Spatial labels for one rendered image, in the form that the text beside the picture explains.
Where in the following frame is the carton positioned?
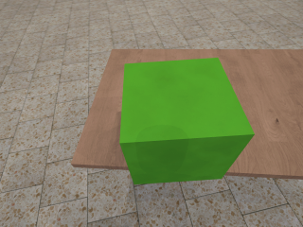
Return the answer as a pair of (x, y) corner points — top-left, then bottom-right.
(119, 58), (255, 184)

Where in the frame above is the table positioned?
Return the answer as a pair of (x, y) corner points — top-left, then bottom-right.
(71, 49), (303, 180)

